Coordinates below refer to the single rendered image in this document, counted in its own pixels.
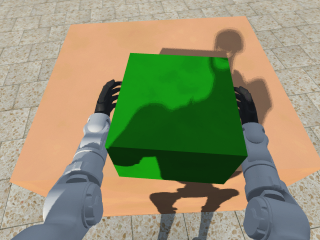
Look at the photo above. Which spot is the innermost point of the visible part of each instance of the pedestal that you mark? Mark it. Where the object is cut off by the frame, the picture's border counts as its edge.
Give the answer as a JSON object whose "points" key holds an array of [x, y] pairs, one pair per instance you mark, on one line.
{"points": [[95, 53]]}

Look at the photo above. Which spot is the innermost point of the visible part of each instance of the carton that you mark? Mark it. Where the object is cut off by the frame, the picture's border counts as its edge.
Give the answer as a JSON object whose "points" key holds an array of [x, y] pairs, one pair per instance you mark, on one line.
{"points": [[176, 118]]}

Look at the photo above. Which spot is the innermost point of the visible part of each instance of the robot left hand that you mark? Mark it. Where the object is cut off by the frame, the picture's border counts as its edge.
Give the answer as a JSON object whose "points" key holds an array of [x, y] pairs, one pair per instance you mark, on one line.
{"points": [[105, 101]]}

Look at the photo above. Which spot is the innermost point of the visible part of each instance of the robot left forearm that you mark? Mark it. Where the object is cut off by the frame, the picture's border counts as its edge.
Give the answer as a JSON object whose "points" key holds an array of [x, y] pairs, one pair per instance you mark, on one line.
{"points": [[90, 157]]}

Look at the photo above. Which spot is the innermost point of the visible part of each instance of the robot right hand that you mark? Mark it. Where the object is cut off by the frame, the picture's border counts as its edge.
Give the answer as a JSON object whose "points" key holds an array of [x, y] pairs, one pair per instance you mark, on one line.
{"points": [[247, 111]]}

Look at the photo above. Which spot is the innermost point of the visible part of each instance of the right robot upper arm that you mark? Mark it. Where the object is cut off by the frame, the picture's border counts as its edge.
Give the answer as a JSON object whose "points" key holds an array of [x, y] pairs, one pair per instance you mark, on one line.
{"points": [[271, 219]]}

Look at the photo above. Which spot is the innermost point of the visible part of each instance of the left robot upper arm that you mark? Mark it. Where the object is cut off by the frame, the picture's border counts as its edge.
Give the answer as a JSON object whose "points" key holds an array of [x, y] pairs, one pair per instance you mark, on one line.
{"points": [[71, 209]]}

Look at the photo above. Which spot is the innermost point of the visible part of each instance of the robot right forearm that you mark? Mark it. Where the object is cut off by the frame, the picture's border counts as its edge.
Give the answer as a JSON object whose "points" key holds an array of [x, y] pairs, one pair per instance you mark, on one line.
{"points": [[259, 170]]}

